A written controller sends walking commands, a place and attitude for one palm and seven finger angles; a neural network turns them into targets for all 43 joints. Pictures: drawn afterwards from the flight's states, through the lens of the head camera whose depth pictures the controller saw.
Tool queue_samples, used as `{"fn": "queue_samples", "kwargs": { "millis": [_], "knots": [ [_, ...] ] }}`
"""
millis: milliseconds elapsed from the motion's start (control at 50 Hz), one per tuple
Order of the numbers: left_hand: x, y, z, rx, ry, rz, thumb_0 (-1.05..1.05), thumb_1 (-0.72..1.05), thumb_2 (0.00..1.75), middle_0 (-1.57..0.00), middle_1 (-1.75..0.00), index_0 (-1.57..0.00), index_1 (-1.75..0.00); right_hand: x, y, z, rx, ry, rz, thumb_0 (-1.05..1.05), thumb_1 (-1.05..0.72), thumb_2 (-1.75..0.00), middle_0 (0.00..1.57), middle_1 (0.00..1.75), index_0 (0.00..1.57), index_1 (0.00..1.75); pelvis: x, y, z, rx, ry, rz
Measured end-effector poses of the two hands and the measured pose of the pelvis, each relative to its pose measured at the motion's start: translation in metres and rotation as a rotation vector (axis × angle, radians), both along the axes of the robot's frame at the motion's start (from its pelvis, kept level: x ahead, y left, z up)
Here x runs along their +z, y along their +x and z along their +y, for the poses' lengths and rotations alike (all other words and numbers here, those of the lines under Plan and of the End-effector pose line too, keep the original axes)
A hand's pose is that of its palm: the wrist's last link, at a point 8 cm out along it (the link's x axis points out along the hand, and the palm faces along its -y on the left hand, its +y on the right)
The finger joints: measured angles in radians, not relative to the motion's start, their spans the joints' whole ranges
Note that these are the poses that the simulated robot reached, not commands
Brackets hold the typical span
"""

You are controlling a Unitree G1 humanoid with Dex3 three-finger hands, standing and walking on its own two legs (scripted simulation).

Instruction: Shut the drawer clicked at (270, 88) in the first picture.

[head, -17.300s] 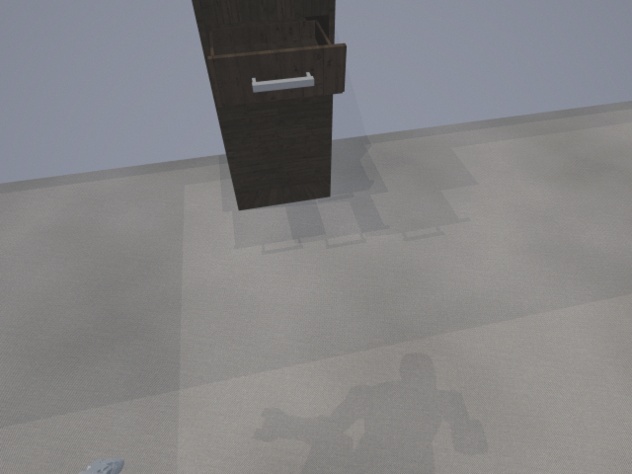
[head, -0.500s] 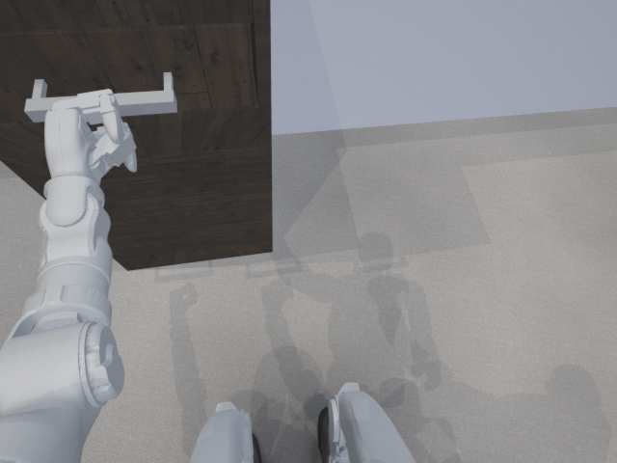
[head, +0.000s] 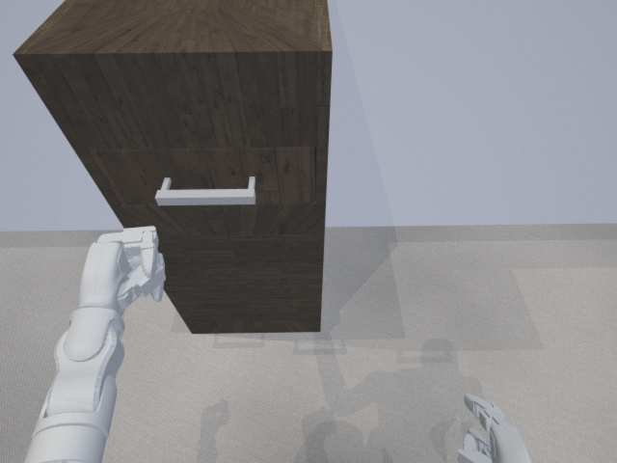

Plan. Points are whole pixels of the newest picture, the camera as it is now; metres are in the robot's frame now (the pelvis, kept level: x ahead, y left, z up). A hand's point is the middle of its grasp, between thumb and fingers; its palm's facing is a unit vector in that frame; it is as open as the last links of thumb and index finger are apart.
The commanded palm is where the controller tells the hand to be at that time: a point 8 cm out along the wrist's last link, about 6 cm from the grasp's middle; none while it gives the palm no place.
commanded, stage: draw the hand back to the body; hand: left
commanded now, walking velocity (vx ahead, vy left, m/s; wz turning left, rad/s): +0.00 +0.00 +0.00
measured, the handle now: (208, 189) +0.56 +0.21 -0.02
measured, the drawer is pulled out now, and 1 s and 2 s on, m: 0.00 0.00 0.00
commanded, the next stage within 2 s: step back with the hand held close in 0.80 s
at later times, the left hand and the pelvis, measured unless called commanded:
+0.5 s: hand (61, 331) +0.21 +0.23 +0.16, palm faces +0.36 -0.86 -0.37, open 3.3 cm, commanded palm +0.16 +0.27 +0.18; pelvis +0.01 -0.01 +0.03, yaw +0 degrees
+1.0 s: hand out of the picture +0.17 +0.24 +0.19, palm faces +0.41 -0.81 -0.42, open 3.3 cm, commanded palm +0.12 +0.27 +0.20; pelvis -0.01 +0.00 +0.03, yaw +0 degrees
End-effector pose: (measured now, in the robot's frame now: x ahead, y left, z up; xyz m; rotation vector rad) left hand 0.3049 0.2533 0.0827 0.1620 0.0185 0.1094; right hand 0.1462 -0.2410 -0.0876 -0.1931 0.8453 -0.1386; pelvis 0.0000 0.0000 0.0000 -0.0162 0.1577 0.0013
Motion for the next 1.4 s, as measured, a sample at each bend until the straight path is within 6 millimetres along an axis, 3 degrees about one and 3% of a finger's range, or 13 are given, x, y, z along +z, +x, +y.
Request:
{"fn": "queue_samples", "kwargs": {
  "millis": [140,300,700,860,980,1180,1400],
  "knots": [
    [0.03,-0.043,0.006,0.136,0.126,0.032,0.02,0.9,0.9,-1.4,-1.6,-1.4,-1.6,0.022,0.023,0.01,0.036,0.0,-0.079,0.01,-0.9,-0.9,0.2,0.3,0.2,0.3,0.017,0.002,-0.002,-0.001,0.009,-0.101],
    [0.062,-0.082,0.011,0.203,0.167,-0.016,0.02,0.9,0.9,-1.4,-1.6,-1.4,-1.6,0.033,0.036,0.019,0.09,0.013,-0.13,0.01,-0.9,-0.9,0.2,0.3,0.2,0.3,0.027,0.004,-0.004,0.001,0.011,-0.179],
    [0.129,-0.174,0.019,0.282,0.345,-0.173,0.02,0.89,0.9,-1.41,-1.59,-1.4,-1.6,0.038,0.027,0.016,0.101,0.021,-0.195,0.02,-0.9,-0.9,0.2,0.3,0.2,0.3,0.029,-0.001,-0.007,-0.002,0.004,-0.24],
    [0.119,-0.179,0.02,0.296,0.311,-0.159,0.02,0.89,0.9,-1.41,-1.6,-1.4,-1.6,0.038,0.018,0.017,0.102,0.012,-0.201,0.02,-0.9,-0.9,0.2,0.3,0.2,0.3,0.029,-0.01,-0.006,-0.001,0.005,-0.25],
    [0.125,-0.177,0.02,0.272,0.328,-0.195,0.02,0.89,0.9,-1.41,-1.59,-1.41,-1.6,0.04,0.01,0.018,0.09,0.012,-0.202,0.02,-0.9,-0.9,0.2,0.3,0.2,0.3,0.029,-0.013,-0.005,-0.007,0.001,-0.241],
    [0.117,-0.167,0.03,0.179,0.382,-0.148,0.02,0.89,0.9,-1.41,-1.59,-1.4,-1.6,0.036,-0.019,0.007,-0.012,-0.036,-0.091,0.01,-0.9,-0.9,0.2,0.3,0.21,0.3,0.03,-0.025,0.011,-0.027,0.002,-0.162],
    [0.121,-0.192,0.048,0.165,0.437,-0.185,0.02,0.89,0.9,-1.41,-1.59,-1.4,-1.6,0.037,-0.038,0.021,-0.024,-0.055,-0.091,0.02,-0.9,-0.9,0.2,0.3,0.2,0.3,0.024,-0.048,0.025,-0.026,0.012,-0.156]
  ]
}}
